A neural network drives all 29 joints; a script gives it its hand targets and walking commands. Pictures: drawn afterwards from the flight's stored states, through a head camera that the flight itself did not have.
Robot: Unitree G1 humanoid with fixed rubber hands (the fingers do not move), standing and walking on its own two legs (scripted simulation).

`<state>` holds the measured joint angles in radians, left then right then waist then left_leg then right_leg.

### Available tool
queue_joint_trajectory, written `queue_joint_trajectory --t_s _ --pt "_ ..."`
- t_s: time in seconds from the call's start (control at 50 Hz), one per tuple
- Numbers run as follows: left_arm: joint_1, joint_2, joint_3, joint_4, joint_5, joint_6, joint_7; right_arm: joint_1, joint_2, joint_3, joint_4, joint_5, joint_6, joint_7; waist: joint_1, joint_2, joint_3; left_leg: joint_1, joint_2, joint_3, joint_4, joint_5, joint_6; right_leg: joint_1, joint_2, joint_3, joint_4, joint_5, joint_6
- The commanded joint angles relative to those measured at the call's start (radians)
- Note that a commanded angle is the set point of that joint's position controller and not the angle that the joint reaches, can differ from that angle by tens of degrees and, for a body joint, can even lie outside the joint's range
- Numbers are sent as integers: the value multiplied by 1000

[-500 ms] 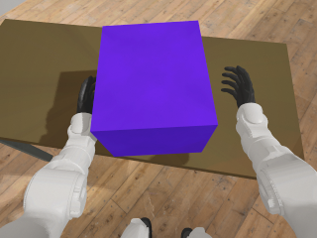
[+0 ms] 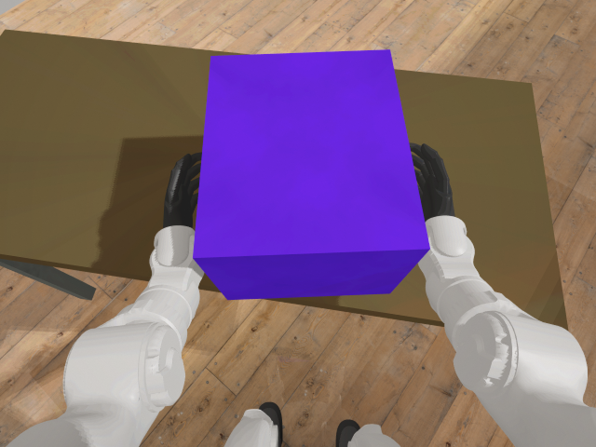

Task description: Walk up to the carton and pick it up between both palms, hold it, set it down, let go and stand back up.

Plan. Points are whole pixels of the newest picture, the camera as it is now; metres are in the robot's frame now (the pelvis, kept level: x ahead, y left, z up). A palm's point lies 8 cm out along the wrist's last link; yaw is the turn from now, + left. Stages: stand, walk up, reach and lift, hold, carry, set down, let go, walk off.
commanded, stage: reach and lift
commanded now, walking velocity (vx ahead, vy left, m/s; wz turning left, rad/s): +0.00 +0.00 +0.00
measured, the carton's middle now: (304, 180) +0.49 +0.02 -0.03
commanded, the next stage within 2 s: none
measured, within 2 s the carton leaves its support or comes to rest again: neither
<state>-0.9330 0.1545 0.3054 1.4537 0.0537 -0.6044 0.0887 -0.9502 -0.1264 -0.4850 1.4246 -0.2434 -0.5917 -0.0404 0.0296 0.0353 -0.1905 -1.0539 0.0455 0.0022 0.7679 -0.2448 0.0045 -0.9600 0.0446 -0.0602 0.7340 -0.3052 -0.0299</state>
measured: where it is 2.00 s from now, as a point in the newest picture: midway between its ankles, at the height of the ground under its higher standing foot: outside the picture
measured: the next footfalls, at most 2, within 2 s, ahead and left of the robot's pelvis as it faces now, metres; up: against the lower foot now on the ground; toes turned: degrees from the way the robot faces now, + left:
none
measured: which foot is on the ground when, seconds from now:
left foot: down 0.00-1.00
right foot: down 0.00-1.00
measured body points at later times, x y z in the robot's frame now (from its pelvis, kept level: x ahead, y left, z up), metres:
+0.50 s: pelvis +0.01 +0.00 +0.01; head +0.17 +0.00 +0.42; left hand +0.44 +0.19 -0.02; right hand +0.46 -0.15 -0.02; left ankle +0.04 +0.11 -0.69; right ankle +0.00 -0.10 -0.69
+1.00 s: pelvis +0.01 +0.01 +0.00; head +0.17 +0.00 +0.42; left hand +0.44 +0.19 -0.02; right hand +0.46 -0.15 -0.02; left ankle +0.04 +0.11 -0.69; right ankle +0.00 -0.10 -0.69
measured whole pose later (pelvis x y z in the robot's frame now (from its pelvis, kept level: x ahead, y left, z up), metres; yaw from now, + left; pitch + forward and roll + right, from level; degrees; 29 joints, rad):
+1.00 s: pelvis +0.01 +0.01 +0.00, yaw -1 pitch +32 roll -2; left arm -0.92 0.15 0.26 1.54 -0.03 -0.72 0.09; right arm -0.96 -0.15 -0.47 1.53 -0.24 -0.70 -0.02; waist 0.04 0.05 -0.22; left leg -1.07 0.05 0.03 0.75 -0.24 0.02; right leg -0.98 0.04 -0.05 0.72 -0.30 -0.02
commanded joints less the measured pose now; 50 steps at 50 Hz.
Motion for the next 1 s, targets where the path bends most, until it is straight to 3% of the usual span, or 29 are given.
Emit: queue_joint_trajectory --t_s 0.0,0.02,0.06,0.12,0.18,0.24,0.32,0.36,0.4,0.42,0.48,0.52,0.6,0.62,0.66,0.68,0.7,0.8,0.92,0.98 --pt "-428 -534 -198 -64 159 -32 -126 -377 512 168 8 -194 -30 171 -35 22 -769 650 5 58 -25 447 -68 198 -5 -62 -94 393 28" --pt "-427 -539 -195 -50 150 -39 -124 -355 522 176 26 -198 -29 173 -27 30 -763 640 5 61 -27 451 -64 206 -7 -54 -99 387 26" --pt "-417 -521 -199 -28 132 -51 -124 -372 512 182 10 -201 -30 173 -29 -14 -767 577 0 66 -31 410 -46 247 -13 -38 -97 395 33" --pt "-409 -531 -204 -26 127 -63 -130 -333 513 185 66 -206 -38 172 -50 -24 -740 560 0 66 -45 438 -49 281 -11 -38 -95 472 45" --pt "-387 -524 -196 -4 130 -73 -129 -324 517 195 91 -189 -53 175 -20 -16 -716 582 4 66 -37 460 -51 257 -6 -44 -94 444 36" --pt "-381 -519 -203 25 110 -87 -130 -337 518 198 91 -199 -67 172 -25 -49 -732 549 2 71 -46 424 -41 264 -5 -39 -92 445 48" --pt "-382 -499 -176 46 131 -80 -137 -335 525 189 109 -191 -57 171 -14 -19 -656 497 -7 82 -68 349 -35 294 -19 -23 -90 415 44" --pt "-372 -507 -193 34 124 -75 -137 -322 507 180 127 -190 -55 170 -27 -2 -651 519 -5 79 -66 375 -44 280 -14 -30 -94 417 38" --pt "-360 -505 -194 29 123 -77 -133 -313 504 176 139 -191 -56 170 -24 -21 -642 550 -1 72 -62 385 -45 253 -6 -37 -103 384 35" --pt "-372 -511 -199 11 120 -82 -130 -315 514 176 125 -196 -59 168 -29 -3 -662 540 -3 75 -57 400 -50 255 -6 -35 -104 385 37" --pt "-329 -504 -194 28 114 -89 -129 -307 505 204 111 -188 -65 166 -15 -34 -675 502 -7 75 -55 398 -38 298 -7 -32 -90 434 46" --pt "-358 -515 -216 15 107 -95 -124 -308 509 199 127 -191 -66 166 -31 -21 -695 494 -4 69 -52 389 -43 265 -8 -30 -83 428 43" --pt "-367 -502 -190 28 112 -87 -132 -311 511 179 141 -192 -56 164 -26 -2 -642 494 -11 73 -55 328 -38 245 -10 -30 -101 343 34" --pt "-359 -496 -186 37 117 -85 -130 -303 511 185 159 -183 -56 166 -12 9 -629 497 -10 73 -53 347 -40 240 -11 -30 -95 355 30" --pt "-366 -502 -201 33 112 -90 -125 -309 511 191 156 -187 -57 167 -22 -14 -649 498 -8 73 -48 347 -41 237 -7 -40 -87 355 35" --pt "-362 -485 -184 51 109 -86 -130 -315 511 203 147 -173 -55 166 -9 -19 -635 477 -10 74 -51 329 -28 261 -13 -28 -88 361 40" --pt "-364 -484 -187 60 106 -84 -133 -316 511 202 156 -178 -47 166 -22 -36 -618 449 -11 78 -58 301 -25 285 -12 -25 -81 357 44" --pt "-361 -491 -207 69 94 -90 -130 -326 506 214 165 -161 -65 169 -4 -7 -648 486 -8 68 -43 333 -32 235 -8 -28 -71 368 38" --pt "-369 -510 -226 64 79 -102 -124 -318 502 219 206 -163 -75 163 -31 -20 -644 490 -4 57 -31 350 -40 201 5 -40 -78 350 39" --pt "-376 -513 -231 69 73 -99 -126 -338 495 228 202 -157 -85 161 -20 -21 -670 510 -5 60 -25 354 -41 181 8 -46 -79 343 37"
